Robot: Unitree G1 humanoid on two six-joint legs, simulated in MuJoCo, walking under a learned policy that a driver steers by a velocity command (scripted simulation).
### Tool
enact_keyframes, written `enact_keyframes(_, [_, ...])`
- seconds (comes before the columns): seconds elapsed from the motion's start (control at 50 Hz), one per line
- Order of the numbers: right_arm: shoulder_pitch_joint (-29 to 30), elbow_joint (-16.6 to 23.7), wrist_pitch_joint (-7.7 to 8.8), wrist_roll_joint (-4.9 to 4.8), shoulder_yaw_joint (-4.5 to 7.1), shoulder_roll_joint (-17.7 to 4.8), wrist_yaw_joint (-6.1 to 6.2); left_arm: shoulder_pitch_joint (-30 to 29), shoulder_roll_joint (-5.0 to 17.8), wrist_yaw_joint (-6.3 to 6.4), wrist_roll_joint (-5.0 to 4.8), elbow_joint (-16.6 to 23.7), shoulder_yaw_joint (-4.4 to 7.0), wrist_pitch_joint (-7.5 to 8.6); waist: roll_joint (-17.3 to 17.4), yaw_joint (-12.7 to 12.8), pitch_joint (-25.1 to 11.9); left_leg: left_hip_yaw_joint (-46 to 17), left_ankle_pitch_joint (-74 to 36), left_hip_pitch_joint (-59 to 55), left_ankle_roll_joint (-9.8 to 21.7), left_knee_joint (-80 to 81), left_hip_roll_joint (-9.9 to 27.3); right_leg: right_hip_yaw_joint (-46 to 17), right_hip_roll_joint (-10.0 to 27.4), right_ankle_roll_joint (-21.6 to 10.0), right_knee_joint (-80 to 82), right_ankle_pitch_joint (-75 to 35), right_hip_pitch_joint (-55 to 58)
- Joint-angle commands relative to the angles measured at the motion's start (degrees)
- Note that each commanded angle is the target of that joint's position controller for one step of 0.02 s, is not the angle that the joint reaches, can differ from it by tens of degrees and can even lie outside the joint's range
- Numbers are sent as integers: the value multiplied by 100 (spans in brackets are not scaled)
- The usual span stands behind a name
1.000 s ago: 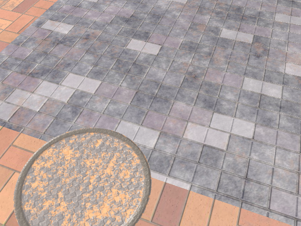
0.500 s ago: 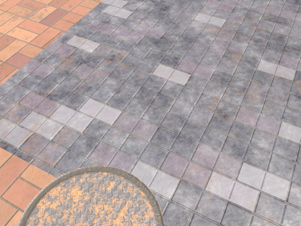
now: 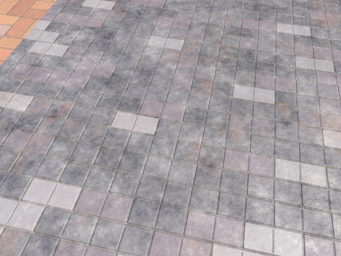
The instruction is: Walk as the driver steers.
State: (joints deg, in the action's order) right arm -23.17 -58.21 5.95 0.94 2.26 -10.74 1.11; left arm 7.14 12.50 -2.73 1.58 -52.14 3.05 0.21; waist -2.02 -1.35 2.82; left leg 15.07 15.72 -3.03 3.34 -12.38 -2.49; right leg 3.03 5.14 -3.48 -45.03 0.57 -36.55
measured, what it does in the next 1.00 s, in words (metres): walks ahead: right foot, then left foot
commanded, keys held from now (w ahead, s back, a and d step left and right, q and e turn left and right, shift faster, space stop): w+e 0.42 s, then q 0.58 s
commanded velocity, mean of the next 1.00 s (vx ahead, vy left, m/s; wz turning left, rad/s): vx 0.32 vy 0.00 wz -0.14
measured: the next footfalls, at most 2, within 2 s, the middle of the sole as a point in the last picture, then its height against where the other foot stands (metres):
right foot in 0.16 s outside the picture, level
left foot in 0.66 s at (177, 240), level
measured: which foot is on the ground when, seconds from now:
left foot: down 0.00-0.16, up 0.18-0.64, down 0.66-1.00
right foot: up 0.00-0.14, down 0.16-0.66, up 0.68-1.00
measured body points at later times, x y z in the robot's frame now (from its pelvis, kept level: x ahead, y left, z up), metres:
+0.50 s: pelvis +0.26 -0.05 +0.00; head +0.30 -0.08 +0.45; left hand +0.34 +0.22 -0.12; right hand +0.37 -0.33 -0.12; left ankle +0.45 +0.09 -0.68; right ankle +0.19 -0.08 -0.74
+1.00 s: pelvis +0.41 -0.06 +0.00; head +0.45 -0.04 +0.44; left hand +0.56 +0.18 -0.14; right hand +0.44 -0.34 -0.13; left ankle +0.50 -0.01 -0.74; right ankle +0.42 -0.22 -0.69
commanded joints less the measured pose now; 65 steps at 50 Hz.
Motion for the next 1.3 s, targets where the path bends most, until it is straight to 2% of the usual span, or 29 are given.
enact_keyframes(0.02, [-298, 131, 24, 12, 139, -772, 71, -738, 112, -42, 21, 564, -49, 76, 546, -80, 397, -296, -3160, 40, 326, 285, 1698, 392, -151, -146, 596, 15, -7])
enact_keyframes(0.08, [-260, 111, -66, 39, 177, -923, 125, -585, 228, -30, 39, 597, 2, 75, 703, 98, 206, -26, -5118, -415, 284, -469, 1805, 654, -507, -460, 836, 715, 499])
enact_keyframes(0.14, [-99, 205, -212, 52, 259, -1177, 115, 669, 527, 53, 55, 271, 179, 120, 786, 636, -549, 66, -6009, -287, 282, -2673, 1849, 719, -1054, -898, 1208, 1454, 1993])
enact_keyframes(0.16, [58, 327, -228, 22, 265, -1192, 73, 1530, 834, 122, 126, 30, 325, 165, 421, 1090, -975, 119, -4764, 642, 101, -4215, 1719, 125, -809, -1160, 1773, 1428, 3303])
enact_keyframes(0.18, [-123, 706, -190, -66, 145, -555, -33, 1673, 1534, 202, 167, 66, 512, 150, -858, 805, -1480, 35, -52, 3120, -232, -6423, 811, -2605, 971, -1967, 1945, 1505, 5151])
enact_keyframes(0.2, [501, 1011, -108, -39, 216, -894, -87, 1646, 1676, 196, -23, 146, 533, 67, -490, 850, -1708, -1278, 1459, 4277, -324, -7347, 65, -4623, 1466, -2328, 2864, 1445, 5408])
enact_keyframes(0.22, [1003, 1172, -26, -37, 196, -882, -122, 1365, 1537, 246, -75, 120, 488, 38, -32, 756, -860, -1668, 855, 4805, -257, -7102, 525, -3616, 1351, -2095, 3002, 1129, 4863])
enact_keyframes(0.26, [828, 1063, 14, -24, 189, -851, -99, 831, 993, 289, -109, 158, 352, 109, 504, 241, -157, -1663, 255, 4197, -274, -6037, 881, -2502, 822, -1559, 3132, -91, 3567])
enact_keyframes(0.32, [631, 1077, -302, 193, 173, -732, -140, 763, 842, 308, -192, 184, 264, 292, 308, -54, -268, -1627, 197, 3502, -524, -5363, 958, -1810, 305, -1383, 3192, -1098, 2930])
enact_keyframes(0.4, [1398, 1403, -432, 169, 143, -707, -187, 1248, 1073, 279, -171, 150, 308, 348, 63, 155, -104, -1476, -489, 3937, -710, -4449, 942, -1743, 91, -1231, 3334, -1027, 2833])
enact_keyframes(0.5, [1983, 1567, -375, 90, 31, -577, -214, 1702, 858, 319, -145, 13, 191, 336, -128, 436, -126, -1189, -1449, 3760, -526, -3021, 674, -1101, -68, -651, 2942, -3280, 3379])
enact_keyframes(0.56, [2136, 1546, -315, 32, -22, -579, -202, 1801, 786, 369, -70, -86, 108, 337, -277, 566, -195, -1031, -1726, 3298, -270, -2372, 418, -902, -21, -431, 2805, -3578, 3688])
enact_keyframes(0.6, [1796, 1409, -264, 46, 12, -739, -174, 1623, 839, 419, -14, -96, 86, 348, -368, 374, -256, -1079, -1373, 2873, -43, -2091, 246, -900, 149, -370, 2436, -4079, 3896])
enact_keyframes(0.64, [716, 1015, -166, 63, 98, -944, -118, 1300, 986, 476, -17, -81, 114, 363, -290, -162, -508, -1179, -1387, 1990, 195, -1492, 48, -814, 185, -282, 1392, -4462, 4042])
enact_keyframes(0.66, [137, 824, -85, 82, 133, -1040, -90, 1133, 1065, 480, -73, -23, 130, 378, -43, -476, -738, -1404, -2631, 1166, 306, -1002, 267, -625, -66, -191, 400, -3589, 3719])
enact_keyframes(0.68, [-249, 815, -64, 118, 245, -1570, -72, 1357, 888, 503, -118, 186, 89, 410, 839, -379, -1328, -2757, -5893, -81, 750, -1648, 1553, -268, -659, -33, -1406, -622, 2663])
enact_keyframes(0.7, [20, 887, -167, -21, 291, -1734, -128, 2256, 526, 469, -242, 76, 47, 337, 1702, 154, -2126, -4436, -7708, -1049, 1898, -1542, 2666, -299, -1423, 161, -2879, 3425, 1334])
enact_keyframes(0.72, [397, 1032, -253, -220, 266, -1442, -195, 2030, 817, 457, 0, -35, 57, 240, 761, 160, -1946, -4389, -6314, -471, 1854, -1176, 2392, -729, -1025, 165, -3108, 3033, 1181])
enact_keyframes(0.76, [1074, 1188, -391, -148, 162, -988, -178, 1202, 827, 409, 75, 160, 82, 155, 235, 222, -695, -3571, -4170, 881, 1512, -676, 1766, -701, -685, 260, -2820, 2570, 810])
enact_keyframes(0.78, [1070, 1169, -435, -133, 151, -947, -142, 1036, 801, 389, 75, 246, 80, 74, 299, 253, -468, -3334, -3676, 1308, 1351, -493, 1533, -680, -559, 316, -2512, 2451, 880])
enact_keyframes(0.84, [957, 1121, -511, -45, 223, -1118, -126, 1136, 622, 394, 43, 301, 33, -128, 570, 341, -627, -3104, -2722, 1874, 1144, -321, 1152, -532, -619, 474, -1982, 2244, 1298])
enact_keyframes(0.96, [852, 1233, -682, -2, 363, -1333, -108, 455, 692, 471, 5, 562, 44, -250, 885, 62, -570, -3706, 177, 1893, 915, 7, 947, -596, -573, 625, -947, 2054, 902])
enact_keyframes(1.1, [867, 1332, -817, 51, 464, -1388, -117, 247, 684, 543, -131, 770, -3, -133, 970, -75, -547, -4369, 183, 1671, 803, -144, 918, -697, -797, 485, 150, 2302, 1271])
enact_keyframes(1.18, [1226, 1433, -888, -32, 479, -1356, -159, 1027, 731, 618, -194, 679, -9, 4, 991, 340, -546, -4508, 4, 2123, 397, -376, 637, -645, -979, 180, 2178, 1853, 2646])
enact_keyframes(1.2, [1207, 1495, -876, -92, 433, -1184, -144, 1113, 1015, 667, -133, 681, 59, 39, 589, 326, -478, -4194, 725, 2576, 54, -733, 257, -1129, -462, 40, 3034, 1869, 3125])
enact_keyframes(1.22, [978, 1610, -850, -183, 353, -815, -130, 855, 1640, 701, -26, 875, 190, 20, -725, 90, -584, -3108, 1436, 3310, -302, -2137, -542, -2819, 1063, -465, 3582, 2550, 3446])
enact_keyframes(1.24, [983, 1516, -810, -8, 446, -1189, -70, 172, 1727, 663, 64, 1067, 201, -7, -799, 18, -139, -2204, 1539, 3739, -374, -3465, -797, -3312, 1734, -906, 3674, 1774, 2572])
enact_keyframes(1.26, [1035, 1475, -802, 90, 514, -1443, -84, 182, 1297, 629, 50, 1094, 105, -5, -313, -49, -184, -2241, 1335, 3294, -407, -4308, -389, -2788, 1572, -1011, 3365, 722, 2226])
enact_keyframes(1.3, [687, 1309, -877, 100, 505, -1294, -155, -150, 916, 583, -36, 1185, -7, 16, -284, -306, -220, -2132, 797, 3221, -430, -5152, -354, -1589, 827, -683, 3016, -310, 2327])
Keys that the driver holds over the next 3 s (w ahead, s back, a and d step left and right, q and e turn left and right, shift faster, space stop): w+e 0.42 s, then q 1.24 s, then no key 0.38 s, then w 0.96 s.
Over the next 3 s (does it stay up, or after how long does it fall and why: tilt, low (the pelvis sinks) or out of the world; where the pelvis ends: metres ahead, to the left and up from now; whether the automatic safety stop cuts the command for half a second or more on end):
stays up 0.73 0.11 -0.01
